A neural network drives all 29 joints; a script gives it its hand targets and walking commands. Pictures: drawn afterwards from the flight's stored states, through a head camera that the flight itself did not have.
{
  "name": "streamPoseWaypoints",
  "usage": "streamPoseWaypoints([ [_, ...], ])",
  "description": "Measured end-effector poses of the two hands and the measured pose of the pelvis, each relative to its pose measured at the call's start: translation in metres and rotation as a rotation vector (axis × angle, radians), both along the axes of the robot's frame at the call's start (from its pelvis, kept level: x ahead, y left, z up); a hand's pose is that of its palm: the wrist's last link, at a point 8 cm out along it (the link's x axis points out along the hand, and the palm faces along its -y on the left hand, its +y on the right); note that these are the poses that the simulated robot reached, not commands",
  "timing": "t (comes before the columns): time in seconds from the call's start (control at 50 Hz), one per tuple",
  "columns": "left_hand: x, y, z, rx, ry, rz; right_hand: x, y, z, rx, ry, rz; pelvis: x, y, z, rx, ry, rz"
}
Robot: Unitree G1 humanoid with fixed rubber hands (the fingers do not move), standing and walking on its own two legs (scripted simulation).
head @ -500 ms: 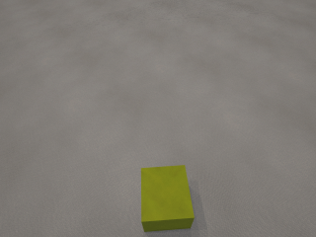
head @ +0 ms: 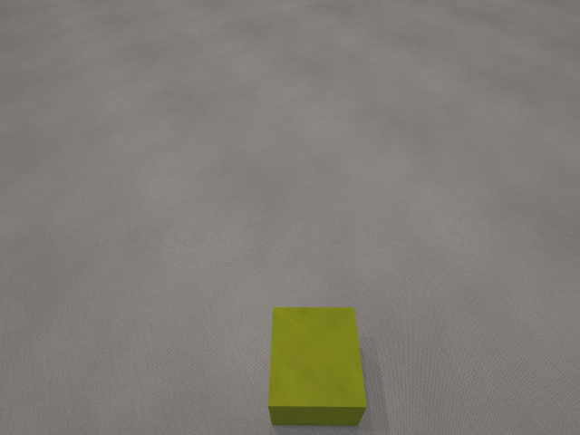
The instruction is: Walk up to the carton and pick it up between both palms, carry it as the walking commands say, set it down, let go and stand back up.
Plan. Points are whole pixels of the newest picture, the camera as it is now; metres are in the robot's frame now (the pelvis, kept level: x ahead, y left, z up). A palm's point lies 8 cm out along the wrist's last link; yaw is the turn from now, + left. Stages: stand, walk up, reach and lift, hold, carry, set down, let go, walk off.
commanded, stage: walk up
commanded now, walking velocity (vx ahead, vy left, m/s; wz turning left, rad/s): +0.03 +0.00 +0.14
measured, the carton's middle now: (314, 364) +0.48 -0.03 -0.67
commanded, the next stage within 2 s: none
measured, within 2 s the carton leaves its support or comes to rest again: neither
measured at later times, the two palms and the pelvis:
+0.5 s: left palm out of the picture +0.00 +0.23 -0.14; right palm out of the picture +0.03 -0.23 -0.14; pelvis +0.00 +0.00 +0.00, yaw +1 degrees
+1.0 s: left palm out of the picture +0.00 +0.23 -0.14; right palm out of the picture +0.03 -0.23 -0.14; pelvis +0.00 -0.01 +0.00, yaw +2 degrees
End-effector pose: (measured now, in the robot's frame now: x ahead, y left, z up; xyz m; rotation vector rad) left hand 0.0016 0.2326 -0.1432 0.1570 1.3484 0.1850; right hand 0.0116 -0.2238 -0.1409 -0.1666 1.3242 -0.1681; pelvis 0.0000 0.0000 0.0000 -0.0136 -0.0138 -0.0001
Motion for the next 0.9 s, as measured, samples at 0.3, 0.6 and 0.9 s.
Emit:
streamPoseWaypoints([
  [0.3,-0.011,0.004,0.000,0.010,0.007,0.024,0.012,-0.009,0.002,-0.025,-0.016,0.043,-0.002,0.000,-0.001,-0.001,-0.006,0.017],
  [0.6,-0.003,-0.004,0.001,0.002,-0.012,0.023,0.018,-0.009,0.002,-0.010,-0.025,0.053,0.004,-0.005,-0.001,0.000,-0.005,0.028],
  [0.9,-0.005,0.005,0.001,0.024,-0.020,0.030,0.021,-0.012,0.002,-0.023,-0.036,0.069,0.000,-0.005,-0.003,0.003,-0.011,0.031],
])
